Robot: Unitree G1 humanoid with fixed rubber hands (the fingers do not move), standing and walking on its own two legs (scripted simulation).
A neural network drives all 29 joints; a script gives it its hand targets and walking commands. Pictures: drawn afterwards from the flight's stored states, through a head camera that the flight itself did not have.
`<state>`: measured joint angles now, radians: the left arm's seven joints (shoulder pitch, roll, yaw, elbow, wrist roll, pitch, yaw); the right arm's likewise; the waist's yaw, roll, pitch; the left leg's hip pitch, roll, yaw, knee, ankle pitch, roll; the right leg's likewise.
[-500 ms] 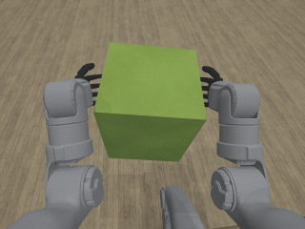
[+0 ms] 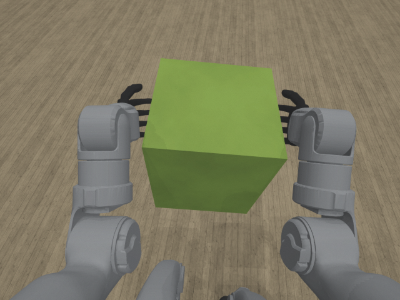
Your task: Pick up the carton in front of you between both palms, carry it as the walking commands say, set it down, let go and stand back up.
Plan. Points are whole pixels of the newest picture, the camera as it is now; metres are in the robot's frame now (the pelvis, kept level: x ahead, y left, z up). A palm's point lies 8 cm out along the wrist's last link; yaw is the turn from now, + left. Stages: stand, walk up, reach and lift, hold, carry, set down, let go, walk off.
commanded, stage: carry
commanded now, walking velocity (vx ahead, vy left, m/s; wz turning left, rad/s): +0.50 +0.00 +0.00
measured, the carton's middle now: (208, 144) +0.41 +0.02 +0.07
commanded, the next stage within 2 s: none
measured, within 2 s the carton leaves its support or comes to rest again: neither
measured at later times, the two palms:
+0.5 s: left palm (153, 35) +0.65 +0.17 +0.16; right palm (278, 47) +0.62 -0.12 +0.16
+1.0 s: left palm (183, 8) +0.86 +0.12 +0.14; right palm (279, 20) +0.85 -0.17 +0.11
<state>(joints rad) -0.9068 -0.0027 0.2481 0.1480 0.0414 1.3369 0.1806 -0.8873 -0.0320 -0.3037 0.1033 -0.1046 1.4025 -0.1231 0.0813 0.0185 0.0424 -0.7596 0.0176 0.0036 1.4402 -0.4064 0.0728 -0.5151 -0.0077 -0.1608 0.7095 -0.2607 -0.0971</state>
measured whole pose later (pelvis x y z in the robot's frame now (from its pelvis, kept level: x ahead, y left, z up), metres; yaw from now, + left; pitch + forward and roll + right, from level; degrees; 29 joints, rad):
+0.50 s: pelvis +0.27 +0.04 +0.03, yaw -2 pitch +5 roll -1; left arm -0.85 0.02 0.26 0.32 0.10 1.32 0.14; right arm -0.80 0.00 -0.23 0.30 -0.10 1.34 -0.14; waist -0.03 -0.02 -0.07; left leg -0.34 0.01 0.11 0.46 -0.20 0.06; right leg -0.62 -0.04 -0.04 1.07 -0.34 0.00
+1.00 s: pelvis +0.56 -0.02 +0.04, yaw +0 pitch +5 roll +1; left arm -0.32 -0.17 0.18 -0.25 0.15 1.19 0.12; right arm -0.32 0.16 -0.16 -0.22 -0.14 1.27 -0.15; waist 0.00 0.01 -0.05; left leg -0.57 0.08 0.09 0.75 -0.27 -0.03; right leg -0.18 -0.04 -0.17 0.30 -0.21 -0.04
